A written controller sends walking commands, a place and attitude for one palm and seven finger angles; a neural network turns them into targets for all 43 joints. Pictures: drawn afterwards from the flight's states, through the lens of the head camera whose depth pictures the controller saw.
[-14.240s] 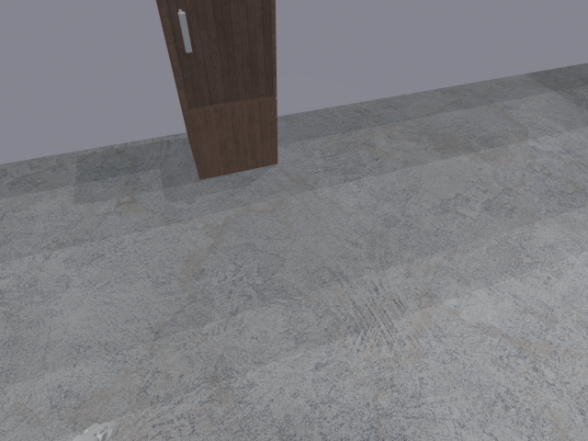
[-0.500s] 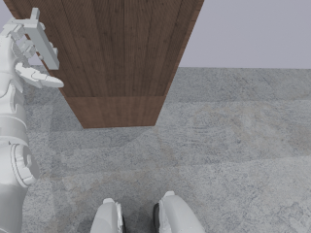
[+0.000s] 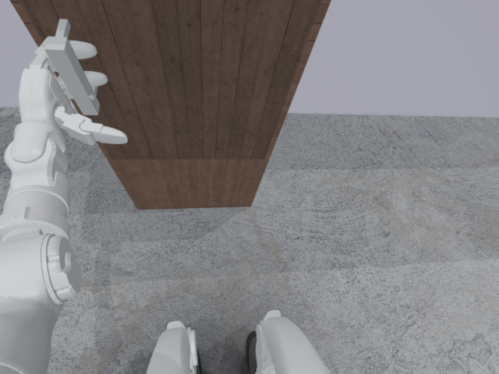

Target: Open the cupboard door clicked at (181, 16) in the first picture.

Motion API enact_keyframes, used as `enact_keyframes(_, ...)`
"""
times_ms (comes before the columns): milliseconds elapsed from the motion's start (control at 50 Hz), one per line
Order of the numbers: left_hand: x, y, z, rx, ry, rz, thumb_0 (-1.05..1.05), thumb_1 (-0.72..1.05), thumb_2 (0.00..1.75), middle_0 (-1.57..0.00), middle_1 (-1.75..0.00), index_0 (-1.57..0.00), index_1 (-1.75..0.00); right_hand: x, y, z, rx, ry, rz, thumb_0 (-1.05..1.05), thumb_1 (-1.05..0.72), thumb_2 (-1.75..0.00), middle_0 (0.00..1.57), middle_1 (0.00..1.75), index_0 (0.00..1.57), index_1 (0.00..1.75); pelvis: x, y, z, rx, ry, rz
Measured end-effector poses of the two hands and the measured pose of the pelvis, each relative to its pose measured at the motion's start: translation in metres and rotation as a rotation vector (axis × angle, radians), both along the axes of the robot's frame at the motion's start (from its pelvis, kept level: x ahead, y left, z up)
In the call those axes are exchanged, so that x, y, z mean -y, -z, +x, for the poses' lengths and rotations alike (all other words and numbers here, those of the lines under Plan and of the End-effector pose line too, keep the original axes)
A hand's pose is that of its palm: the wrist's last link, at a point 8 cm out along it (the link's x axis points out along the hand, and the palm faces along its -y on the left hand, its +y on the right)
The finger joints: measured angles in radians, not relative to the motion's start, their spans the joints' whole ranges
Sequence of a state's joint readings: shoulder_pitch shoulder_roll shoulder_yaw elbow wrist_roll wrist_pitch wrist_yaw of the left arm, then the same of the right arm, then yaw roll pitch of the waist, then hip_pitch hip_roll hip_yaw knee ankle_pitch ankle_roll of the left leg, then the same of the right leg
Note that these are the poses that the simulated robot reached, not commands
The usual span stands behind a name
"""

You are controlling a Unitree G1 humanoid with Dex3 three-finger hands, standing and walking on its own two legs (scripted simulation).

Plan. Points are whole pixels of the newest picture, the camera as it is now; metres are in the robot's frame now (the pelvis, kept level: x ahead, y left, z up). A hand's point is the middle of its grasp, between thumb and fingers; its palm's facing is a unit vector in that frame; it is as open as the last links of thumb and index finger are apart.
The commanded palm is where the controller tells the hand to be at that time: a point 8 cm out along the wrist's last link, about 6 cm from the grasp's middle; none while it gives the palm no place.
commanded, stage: slide the fingers in behind the handle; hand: left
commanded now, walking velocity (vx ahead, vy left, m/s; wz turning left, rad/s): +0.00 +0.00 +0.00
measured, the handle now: (78, 70) +0.57 +0.22 +0.06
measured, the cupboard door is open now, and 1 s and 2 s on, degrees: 0 0 35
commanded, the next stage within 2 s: close the thumb around the handle in 0.30 s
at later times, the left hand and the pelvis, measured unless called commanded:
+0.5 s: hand (91, 96) +0.52 +0.20 +0.06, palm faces -0.01 -1.00 -0.01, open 13.5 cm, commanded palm +0.51 +0.22 +0.06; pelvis +0.00 +0.00 +0.00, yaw +0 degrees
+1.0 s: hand (92, 95) +0.52 +0.19 +0.06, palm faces -0.02 -1.00 +0.00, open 5.9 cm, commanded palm +0.50 +0.22 +0.06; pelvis +0.00 +0.01 +0.00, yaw -1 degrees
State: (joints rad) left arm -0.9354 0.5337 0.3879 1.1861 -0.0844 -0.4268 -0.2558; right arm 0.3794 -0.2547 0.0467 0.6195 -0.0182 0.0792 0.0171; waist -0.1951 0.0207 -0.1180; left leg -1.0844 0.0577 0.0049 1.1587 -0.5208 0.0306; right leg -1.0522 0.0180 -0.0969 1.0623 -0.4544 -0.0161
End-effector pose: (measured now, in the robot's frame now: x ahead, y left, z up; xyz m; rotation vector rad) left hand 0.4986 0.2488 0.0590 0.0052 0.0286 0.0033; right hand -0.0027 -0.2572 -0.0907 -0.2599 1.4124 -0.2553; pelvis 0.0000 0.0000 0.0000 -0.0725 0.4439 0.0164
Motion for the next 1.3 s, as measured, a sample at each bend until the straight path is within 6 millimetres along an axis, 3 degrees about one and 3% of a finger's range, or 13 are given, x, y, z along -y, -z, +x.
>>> enact_keyframes(500,-0.001,-0.001,0.003,0.001,0.017,0.007,-0.01,-0.47,0.31,-0.32,-1.24,-0.35,-1.24,0.003,0.003,-0.007,-0.01,0.001,-0.007,0.0,-0.9,-0.9,0.2,0.3,0.2,0.3,0.002,0.004,-0.004,-0.009,-0.002,-0.001)
enact_keyframes(660,-0.002,-0.001,0.005,0.0,0.018,0.004,-0.01,-0.21,0.43,-0.34,-1.26,-0.37,-1.26,0.001,0.002,-0.01,-0.011,0.005,-0.01,0.0,-0.9,-0.9,0.2,0.3,0.2,0.3,0.0,0.004,-0.005,-0.011,0.001,-0.003)
enact_keyframes(1020,0.0,-0.001,0.005,-0.005,0.019,-0.005,0.01,0.7,0.82,-0.37,-1.33,-0.39,-1.33,-0.008,-0.001,-0.009,-0.001,0.022,0.002,0.0,-0.9,-0.9,0.2,0.3,0.2,0.3,-0.006,0.0,-0.001,0.0,0.01,-0.004)
enact_keyframes(1300,0.001,-0.001,0.004,0.001,0.015,0.002,0.01,0.75,0.84,-0.37,-1.35,-0.38,-1.34,-0.007,0.001,-0.002,0.001,0.025,0.007,0.0,-0.9,-0.9,0.2,0.3,0.2,0.3,-0.005,-0.001,0.003,-0.001,0.014,0.0)
